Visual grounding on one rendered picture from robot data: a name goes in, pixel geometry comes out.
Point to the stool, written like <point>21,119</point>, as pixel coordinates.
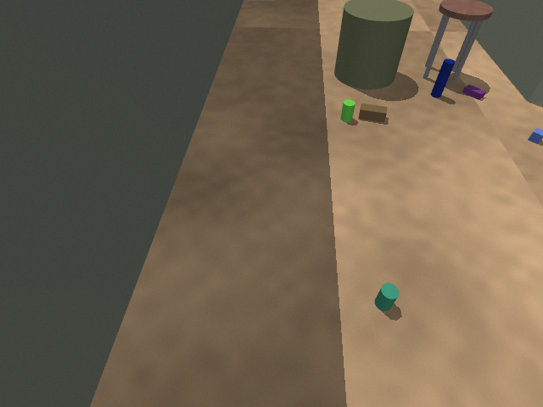
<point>469,10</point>

